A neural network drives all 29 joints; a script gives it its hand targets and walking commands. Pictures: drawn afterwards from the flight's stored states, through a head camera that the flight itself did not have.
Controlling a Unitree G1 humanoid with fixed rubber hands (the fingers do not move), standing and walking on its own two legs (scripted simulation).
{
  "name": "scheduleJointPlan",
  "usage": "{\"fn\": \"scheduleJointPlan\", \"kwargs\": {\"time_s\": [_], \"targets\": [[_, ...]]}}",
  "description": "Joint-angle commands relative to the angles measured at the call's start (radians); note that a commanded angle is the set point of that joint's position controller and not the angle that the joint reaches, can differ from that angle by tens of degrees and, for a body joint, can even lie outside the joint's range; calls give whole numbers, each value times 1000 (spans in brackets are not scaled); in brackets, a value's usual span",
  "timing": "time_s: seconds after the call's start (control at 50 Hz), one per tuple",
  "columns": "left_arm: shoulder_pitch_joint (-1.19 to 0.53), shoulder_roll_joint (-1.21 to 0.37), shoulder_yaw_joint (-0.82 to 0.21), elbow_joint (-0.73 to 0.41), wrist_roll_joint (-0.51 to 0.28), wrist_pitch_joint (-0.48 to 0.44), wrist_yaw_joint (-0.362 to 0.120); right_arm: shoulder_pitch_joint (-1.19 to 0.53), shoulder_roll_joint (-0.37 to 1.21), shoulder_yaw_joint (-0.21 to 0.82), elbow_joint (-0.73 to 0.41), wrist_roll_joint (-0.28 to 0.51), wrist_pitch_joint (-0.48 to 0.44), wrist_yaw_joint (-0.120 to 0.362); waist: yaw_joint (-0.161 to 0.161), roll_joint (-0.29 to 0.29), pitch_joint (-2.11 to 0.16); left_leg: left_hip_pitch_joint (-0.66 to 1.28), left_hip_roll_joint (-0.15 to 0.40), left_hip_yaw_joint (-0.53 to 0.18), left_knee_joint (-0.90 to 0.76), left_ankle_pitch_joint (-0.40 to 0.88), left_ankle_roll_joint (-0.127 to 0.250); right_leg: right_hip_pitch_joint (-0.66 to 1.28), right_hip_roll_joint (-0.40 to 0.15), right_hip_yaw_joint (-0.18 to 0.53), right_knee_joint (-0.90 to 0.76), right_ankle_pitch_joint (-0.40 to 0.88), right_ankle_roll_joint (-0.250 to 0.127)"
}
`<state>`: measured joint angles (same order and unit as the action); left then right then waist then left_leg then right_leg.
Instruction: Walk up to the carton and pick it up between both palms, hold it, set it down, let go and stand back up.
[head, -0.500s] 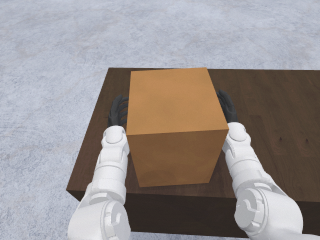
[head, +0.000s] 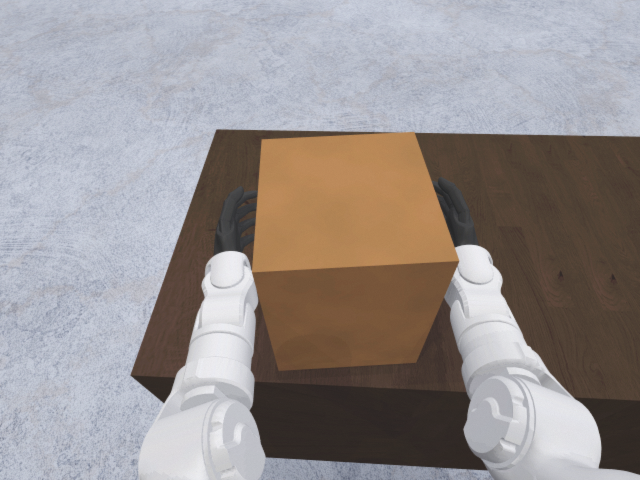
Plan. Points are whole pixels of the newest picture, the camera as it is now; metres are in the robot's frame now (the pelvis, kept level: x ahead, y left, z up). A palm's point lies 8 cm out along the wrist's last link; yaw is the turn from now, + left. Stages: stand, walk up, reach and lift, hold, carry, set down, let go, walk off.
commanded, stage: set down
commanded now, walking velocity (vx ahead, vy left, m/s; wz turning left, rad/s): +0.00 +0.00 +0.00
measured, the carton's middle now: (343, 257) +0.42 +0.02 +0.02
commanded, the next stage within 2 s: none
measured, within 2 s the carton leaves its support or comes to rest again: neither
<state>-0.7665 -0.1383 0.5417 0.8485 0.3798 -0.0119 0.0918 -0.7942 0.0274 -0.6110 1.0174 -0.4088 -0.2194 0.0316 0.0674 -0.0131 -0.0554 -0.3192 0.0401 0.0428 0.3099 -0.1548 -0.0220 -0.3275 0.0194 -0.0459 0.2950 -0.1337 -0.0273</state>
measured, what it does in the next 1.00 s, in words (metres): stands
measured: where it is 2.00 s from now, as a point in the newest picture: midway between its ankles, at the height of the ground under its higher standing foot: outside the picture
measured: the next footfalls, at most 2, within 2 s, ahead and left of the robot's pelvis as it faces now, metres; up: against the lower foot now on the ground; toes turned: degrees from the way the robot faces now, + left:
none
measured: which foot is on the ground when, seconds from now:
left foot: down 0.00-1.00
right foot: down 0.00-1.00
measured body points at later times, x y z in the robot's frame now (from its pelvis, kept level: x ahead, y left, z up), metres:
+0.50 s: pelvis +0.00 +0.00 +0.00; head +0.06 +0.01 +0.45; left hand +0.41 +0.17 +0.06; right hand +0.43 -0.13 +0.06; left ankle -0.01 +0.13 -0.75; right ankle +0.00 -0.10 -0.75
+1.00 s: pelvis +0.00 +0.01 +0.00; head +0.07 +0.01 +0.44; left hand +0.41 +0.17 +0.04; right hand +0.44 -0.13 +0.05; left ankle -0.01 +0.13 -0.75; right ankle +0.00 -0.10 -0.75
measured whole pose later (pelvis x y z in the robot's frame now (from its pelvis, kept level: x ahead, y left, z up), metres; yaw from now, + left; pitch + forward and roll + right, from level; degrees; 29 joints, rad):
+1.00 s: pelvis +0.00 +0.01 +0.00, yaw -1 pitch +10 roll +0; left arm -0.74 -0.12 0.47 0.84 0.35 -0.01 0.14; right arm -0.79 -0.01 -0.53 1.04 -0.31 -0.21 0.06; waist 0.07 -0.02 -0.05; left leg -0.35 0.05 0.08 0.34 -0.17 -0.01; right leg -0.36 0.02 -0.04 0.31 -0.14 -0.02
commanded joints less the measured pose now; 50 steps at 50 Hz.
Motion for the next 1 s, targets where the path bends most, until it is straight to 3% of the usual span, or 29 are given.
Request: {"fn": "scheduleJointPlan", "kwargs": {"time_s": [0.0,0.32,0.34,0.36,0.6,0.68,0.82,0.9,0.94,0.98], "targets": [[-510,-414,-261,-55,14,-34,-71,-569,444,251,-47,-35,-46,126,10,-20,-552,101,-23,91,6,283,-6,395,-10,-52,64,406,56],[-445,-397,-232,-79,39,-25,-79,-506,432,231,-67,-53,-32,136,7,-36,-486,95,-24,95,-8,248,11,378,-15,-47,58,365,64],[-449,-390,-217,-82,52,-25,-80,-483,430,212,-64,-75,-28,131,-30,-58,-453,95,-26,87,-16,217,23,373,-22,-34,47,335,71],[-445,-391,-211,-85,56,-24,-80,-481,433,205,-66,-80,-26,130,-15,-51,-450,90,-25,88,-22,212,25,372,-23,-33,47,332,69],[-383,-407,-218,-116,86,-16,-70,-423,420,193,-70,-81,-32,142,-20,-8,-441,154,-18,77,4,283,13,291,-16,-52,31,294,53],[-356,-398,-213,-102,92,-10,-68,-419,393,188,-66,-76,-26,152,2,15,-424,183,-16,85,16,313,2,271,-6,-61,29,274,44],[-347,-335,-198,-106,75,-10,-60,-402,323,172,-76,-66,-8,146,2,-5,-422,171,-19,88,13,292,4,261,-5,-54,33,266,52],[-355,-94,-162,-135,29,-28,4,-395,34,141,-78,7,-16,95,13,-7,-483,189,-20,91,35,342,-8,234,8,-44,44,280,52],[-415,43,-205,-142,-54,-47,61,-471,-118,215,-67,131,-20,42,23,11,-552,150,-23,87,70,381,-18,232,22,-21,59,329,42],[-468,103,-262,-103,-147,-65,101,-541,-176,321,-28,263,-14,-5,27,14,-615,65,-22,80,102,368,-21,244,26,1,87,391,36]]}}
